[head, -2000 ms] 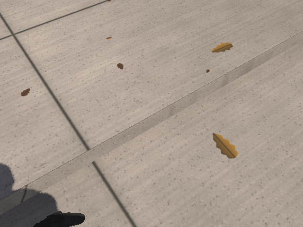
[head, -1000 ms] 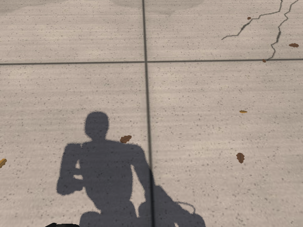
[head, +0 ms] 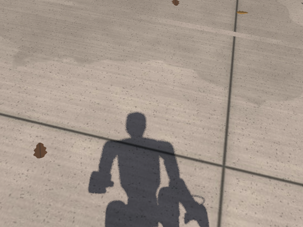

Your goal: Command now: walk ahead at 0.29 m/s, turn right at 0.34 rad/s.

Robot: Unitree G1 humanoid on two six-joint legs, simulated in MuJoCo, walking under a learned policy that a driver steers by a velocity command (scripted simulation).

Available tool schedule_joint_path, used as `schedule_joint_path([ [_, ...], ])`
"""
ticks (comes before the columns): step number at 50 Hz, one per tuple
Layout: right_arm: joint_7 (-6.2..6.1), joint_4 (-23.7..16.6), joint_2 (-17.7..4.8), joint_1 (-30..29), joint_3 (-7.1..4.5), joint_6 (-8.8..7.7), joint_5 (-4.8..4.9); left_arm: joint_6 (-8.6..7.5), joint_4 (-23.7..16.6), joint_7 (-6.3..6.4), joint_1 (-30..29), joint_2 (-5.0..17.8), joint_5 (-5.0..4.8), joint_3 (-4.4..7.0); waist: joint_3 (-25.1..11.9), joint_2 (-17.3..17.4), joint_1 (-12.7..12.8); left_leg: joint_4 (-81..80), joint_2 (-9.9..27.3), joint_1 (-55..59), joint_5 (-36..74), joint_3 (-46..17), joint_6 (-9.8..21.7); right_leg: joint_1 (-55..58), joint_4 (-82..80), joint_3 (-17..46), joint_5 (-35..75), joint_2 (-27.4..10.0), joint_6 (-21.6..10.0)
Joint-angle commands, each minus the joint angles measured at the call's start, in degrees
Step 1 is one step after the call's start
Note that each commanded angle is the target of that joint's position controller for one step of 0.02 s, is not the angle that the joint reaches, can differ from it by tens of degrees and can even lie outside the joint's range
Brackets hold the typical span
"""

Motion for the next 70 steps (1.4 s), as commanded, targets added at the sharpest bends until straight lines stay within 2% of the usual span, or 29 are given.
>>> schedule_joint_path([
  [1,-1.38,-1.76,-6.99,1.78,-1.13,-0.06,0.03,-0.48,-3.68,0.06,-2.28,1.36,0.42,-0.22,-0.49,8.58,0.40,3.68,12.97,2.64,61.47,0.89,-4.29,9.09,-8.19,-5.89,-0.18,3.38,-1.08],
  [4,-3.18,-1.92,-9.81,0.31,-2.12,1.15,-0.06,-0.72,-1.34,0.35,7.29,5.15,0.80,1.11,-3.46,11.11,4.40,16.49,15.46,6.43,72.67,0.76,-5.33,16.68,-11.70,-5.38,-7.12,5.97,-3.50],
  [6,-3.17,-3.99,-11.64,-4.69,-3.07,2.01,0.75,-1.89,1.27,1.04,17.42,7.91,1.27,2.53,-6.19,7.28,10.61,37.48,13.51,0.79,57.83,2.07,-6.05,28.55,-24.14,-1.58,0.91,4.94,-6.68],
  [7,-2.66,-6.31,-8.87,-4.83,-2.40,2.02,0.91,-2.31,1.43,1.73,17.57,10.72,1.03,3.25,-9.37,-0.93,9.42,54.65,7.26,-14.27,16.83,2.38,-6.01,41.60,-18.62,8.44,26.72,-4.46,-10.21],
  [8,-2.24,-8.20,-3.64,2.16,-1.44,2.58,0.92,-2.02,0.33,2.14,15.78,14.52,0.15,4.11,-15.71,-9.86,3.16,72.19,-1.02,-31.70,-20.91,-3.91,-8.28,54.77,-13.43,28.40,62.51,-19.27,-21.51],
  [9,-1.41,-7.32,-6.10,2.52,-1.36,3.16,-0.69,-1.23,-1.17,2.19,14.32,13.33,-2.24,4.29,-19.85,-0.84,4.99,74.00,1.90,-33.03,-13.65,-11.45,-8.26,50.82,-19.71,30.42,46.64,-19.77,-24.66],
  [11,-0.61,-8.78,-8.55,-4.89,-2.02,3.23,-0.96,0.16,-3.20,2.83,6.49,7.62,-1.74,2.60,-5.03,4.89,2.48,67.93,5.27,-35.03,-8.60,-11.08,-8.33,34.03,-27.61,24.63,17.99,-13.76,-20.16],
  [12,-0.49,-9.85,-9.00,-6.61,-2.24,3.90,-1.49,0.19,-3.12,2.81,6.58,6.81,-1.70,2.30,-2.31,5.44,2.02,63.58,6.10,-34.30,-8.13,-11.27,-8.77,29.81,-28.86,22.79,15.81,-11.63,-18.01],
  [16,-0.80,-9.83,-5.77,-5.40,-1.32,7.20,-1.51,-0.65,-2.79,2.37,8.64,10.53,-0.44,3.21,-4.33,2.00,1.29,54.68,5.69,-29.78,-5.87,-9.98,-9.61,24.67,-28.38,18.97,14.76,-6.52,-13.87],
  [21,-1.30,-12.11,-6.72,-12.19,-1.29,8.39,-1.10,0.71,-3.60,2.66,10.75,12.02,-0.73,3.91,-5.28,-2.36,4.09,45.57,6.11,-33.97,-3.17,-10.85,-10.40,28.47,-28.61,22.76,-2.41,-4.35,-10.21],
  [25,-1.42,-13.66,-6.98,-16.00,-1.03,8.27,-0.67,1.57,-4.57,2.64,11.50,12.51,-0.25,4.51,-4.14,-3.78,5.88,38.92,5.34,-34.17,-4.12,-11.88,-10.00,30.51,-28.20,27.68,-10.42,-4.59,-9.97],
  [32,-1.87,-14.17,-7.72,-12.03,-0.63,6.13,0.87,2.26,-6.07,1.87,8.13,12.62,-0.02,4.91,-4.67,-5.50,3.84,20.67,1.26,-20.31,-6.52,-11.64,-6.72,29.97,-22.41,33.49,4.58,-4.01,-8.01],
  [33,-2.09,-13.64,-7.67,-9.55,-0.63,5.69,0.69,2.37,-6.35,1.92,6.68,12.25,-0.62,4.81,-4.33,-4.81,1.97,11.84,1.52,-14.80,-1.32,-11.36,-6.29,27.56,-20.66,32.89,1.85,-2.18,-5.80],
  [34,-2.48,-13.49,-9.76,-8.59,-1.11,5.28,0.01,2.26,-6.85,2.15,6.73,10.59,-1.28,4.34,-4.40,-1.39,1.84,4.81,6.29,-8.44,1.90,-15.22,-5.26,22.66,-17.06,30.57,-7.78,0.90,-2.60],
  [35,-2.82,-15.15,-15.13,-11.58,-1.89,5.45,-1.05,2.06,-7.80,2.27,10.05,6.11,-1.93,3.25,-4.92,12.80,4.73,0.40,21.73,-3.65,5.13,-30.36,-0.23,14.62,-5.10,19.35,-27.65,8.31,1.27],
  [36,-2.38,-16.00,-16.79,-13.55,-2.40,5.96,-1.40,2.09,-7.45,2.80,10.26,10.99,-0.09,4.42,-2.27,15.49,4.37,1.65,27.94,-9.14,18.00,-36.76,6.42,8.97,6.77,10.13,-37.76,12.47,2.60],
  [37,-1.98,-15.92,-13.35,-11.97,-1.75,6.12,-1.15,2.08,-6.75,2.75,10.16,13.09,0.93,5.06,-3.12,11.34,4.51,3.38,27.38,-10.17,24.21,-33.56,8.62,10.58,15.11,10.14,-36.29,8.68,3.41],
  [39,-1.57,-16.61,-9.33,-15.89,-0.49,6.03,-0.69,2.78,-4.79,1.95,10.86,12.44,0.52,5.11,-1.74,7.66,6.38,5.19,19.35,-10.56,25.77,-21.43,5.07,10.81,21.21,9.47,-29.26,7.13,4.64],
  [44,-1.60,-16.52,-10.26,-11.84,-1.17,5.91,-0.97,4.49,-5.25,0.20,7.05,11.30,-0.75,4.33,-3.39,10.65,3.25,7.11,17.32,-3.52,31.59,-13.79,5.04,7.53,23.98,6.67,-25.26,6.07,7.36],
  [52,-0.76,-15.32,-12.04,-9.41,-2.59,5.65,-1.50,5.11,-8.04,-0.85,1.37,8.45,-0.61,2.59,-2.56,12.62,1.08,7.50,20.60,-4.92,22.99,-10.22,6.20,14.82,5.12,2.49,-28.13,2.00,5.72],
  [57,-0.09,-14.36,-14.11,-10.29,-3.37,6.35,-1.00,3.98,-9.03,-0.89,3.97,8.21,-1.09,2.22,-3.94,12.58,3.18,13.87,21.00,-9.82,23.54,-6.47,3.38,26.52,-11.90,-1.19,-24.00,3.03,2.08],
  [58,-0.13,-13.86,-13.91,-10.04,-3.40,6.74,-0.56,3.26,-8.24,-0.58,6.35,8.39,-0.58,2.19,-4.27,9.88,4.63,17.98,19.86,-13.10,19.69,-4.11,0.60,31.91,-20.17,-0.79,-17.34,3.72,1.23],
  [59,0.04,-13.29,-12.44,-7.37,-3.16,7.12,-0.81,2.33,-7.66,0.04,8.68,11.52,0.32,2.88,-4.83,0.51,5.20,27.94,16.77,-20.68,8.69,-0.11,-3.48,39.05,-27.55,9.39,-14.44,-1.43,-0.09],
  [60,0.30,-17.66,-6.63,-7.93,-1.37,7.57,-1.59,1.83,-9.81,0.61,9.25,20.53,-0.09,4.75,-4.24,-16.36,3.74,40.56,6.91,-37.55,-22.05,2.87,-8.46,43.36,-28.93,35.34,-3.18,-19.87,-7.02],
  [61,-0.44,-18.53,-10.72,-14.07,-1.90,8.10,-2.27,2.16,-8.38,1.12,15.26,20.50,-0.29,5.82,-5.35,-10.25,9.95,47.51,5.80,-39.08,-22.11,-7.20,-8.17,40.35,-29.70,36.78,-10.74,-20.27,-14.27],
  [63,0.90,-17.78,-12.85,-15.32,-2.77,7.66,-1.34,2.98,-7.98,1.38,9.79,13.85,-0.46,3.62,2.67,-6.61,5.88,46.99,8.05,-41.24,-10.18,-9.59,-7.35,34.23,-34.75,30.55,-38.08,-13.07,-11.73],
  [65,1.97,-15.67,-13.09,-13.01,-3.05,7.09,-2.11,2.36,-8.65,1.64,6.54,12.37,-0.64,2.93,3.80,-7.90,4.10,45.62,7.65,-38.82,-3.49,-8.20,-8.05,32.53,-36.89,26.54,-35.56,-7.78,-9.70],
  [67,2.52,-14.44,-11.70,-12.39,-2.68,6.91,-2.44,1.11,-7.67,1.22,8.60,12.49,-0.49,2.89,1.72,-3.93,3.91,45.28,7.06,-38.02,-0.81,-7.98,-8.52,33.85,-36.38,25.45,-30.87,-6.71,-9.88],
  [70,2.82,-13.63,-10.00,-13.53,-2.08,6.57,-2.04,-0.69,-5.73,1.11,12.13,12.28,-0.32,2.82,1.60,-3.73,4.81,40.02,7.42,-39.45,2.20,-7.57,-9.08,36.25,-36.87,24.77,-27.16,-6.92,-10.53],
])
Keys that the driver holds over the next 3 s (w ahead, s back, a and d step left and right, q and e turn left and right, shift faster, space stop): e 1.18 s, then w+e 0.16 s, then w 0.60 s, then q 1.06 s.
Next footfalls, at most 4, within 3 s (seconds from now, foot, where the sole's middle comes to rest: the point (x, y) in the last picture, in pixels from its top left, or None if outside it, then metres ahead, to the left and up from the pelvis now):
0.12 right None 0.21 -0.05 -0.78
0.68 left None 0.27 0.11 -0.78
1.18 right None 0.12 -0.04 -0.78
1.66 left None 0.40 -0.05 -0.78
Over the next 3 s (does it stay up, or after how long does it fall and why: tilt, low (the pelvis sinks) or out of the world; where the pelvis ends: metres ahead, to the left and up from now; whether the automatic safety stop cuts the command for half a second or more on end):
stays up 0.44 -0.25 -0.01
